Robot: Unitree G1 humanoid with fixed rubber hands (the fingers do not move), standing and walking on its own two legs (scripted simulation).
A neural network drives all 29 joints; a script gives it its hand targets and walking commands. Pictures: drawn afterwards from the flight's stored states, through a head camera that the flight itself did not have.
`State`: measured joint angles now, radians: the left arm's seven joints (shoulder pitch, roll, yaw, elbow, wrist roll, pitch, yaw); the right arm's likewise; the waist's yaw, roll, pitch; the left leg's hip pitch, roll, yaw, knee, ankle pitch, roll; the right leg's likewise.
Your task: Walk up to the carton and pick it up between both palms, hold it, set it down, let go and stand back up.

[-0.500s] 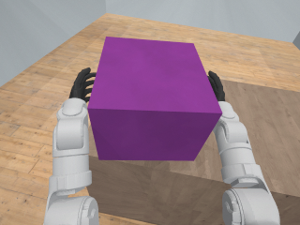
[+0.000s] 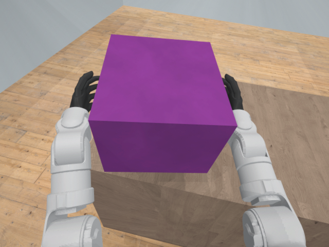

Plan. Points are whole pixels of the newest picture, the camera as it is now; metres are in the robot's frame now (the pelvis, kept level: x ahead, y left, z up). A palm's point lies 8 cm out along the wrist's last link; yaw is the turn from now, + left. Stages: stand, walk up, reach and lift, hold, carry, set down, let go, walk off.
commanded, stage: hold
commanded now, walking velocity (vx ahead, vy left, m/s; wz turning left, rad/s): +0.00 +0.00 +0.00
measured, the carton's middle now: (159, 104) +0.40 +0.00 +0.15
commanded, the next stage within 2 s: none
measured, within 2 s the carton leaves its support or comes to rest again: neither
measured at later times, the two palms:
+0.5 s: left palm (73, 108) +0.35 +0.18 +0.18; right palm (229, 115) +0.34 -0.16 +0.17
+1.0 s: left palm (73, 111) +0.34 +0.19 +0.18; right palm (228, 110) +0.35 -0.16 +0.18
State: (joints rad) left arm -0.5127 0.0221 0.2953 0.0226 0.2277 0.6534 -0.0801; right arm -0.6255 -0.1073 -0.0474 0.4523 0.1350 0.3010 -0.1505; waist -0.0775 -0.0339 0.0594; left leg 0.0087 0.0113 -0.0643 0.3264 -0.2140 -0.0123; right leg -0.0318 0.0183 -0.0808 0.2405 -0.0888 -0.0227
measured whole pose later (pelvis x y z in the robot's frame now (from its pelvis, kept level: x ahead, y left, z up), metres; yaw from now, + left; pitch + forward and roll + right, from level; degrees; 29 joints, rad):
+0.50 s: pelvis -0.01 +0.02 +0.00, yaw +0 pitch -8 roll -1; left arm -0.55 0.02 0.29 0.04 0.27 0.70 -0.11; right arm -0.61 -0.09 -0.10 0.44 0.11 0.34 -0.13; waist -0.08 -0.03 0.07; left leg 0.01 -0.02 -0.05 0.34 -0.20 0.01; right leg -0.04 -0.01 -0.06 0.26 -0.08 0.00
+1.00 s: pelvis +0.00 +0.01 +0.00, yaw +1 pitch -9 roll -1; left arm -0.49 0.01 0.29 0.00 0.27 0.70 -0.10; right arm -0.60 -0.09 -0.07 0.45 0.13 0.34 -0.13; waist -0.07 -0.04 0.05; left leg 0.04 0.00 -0.06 0.33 -0.22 0.00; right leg 0.00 0.01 -0.08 0.25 -0.10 -0.01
